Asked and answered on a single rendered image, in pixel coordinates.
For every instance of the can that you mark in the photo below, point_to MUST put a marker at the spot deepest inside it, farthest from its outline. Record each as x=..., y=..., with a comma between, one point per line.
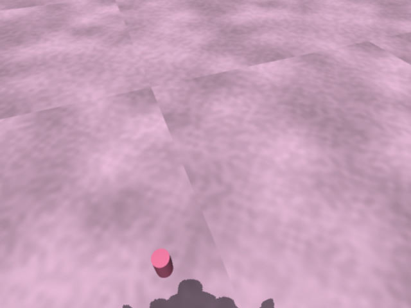
x=162, y=263

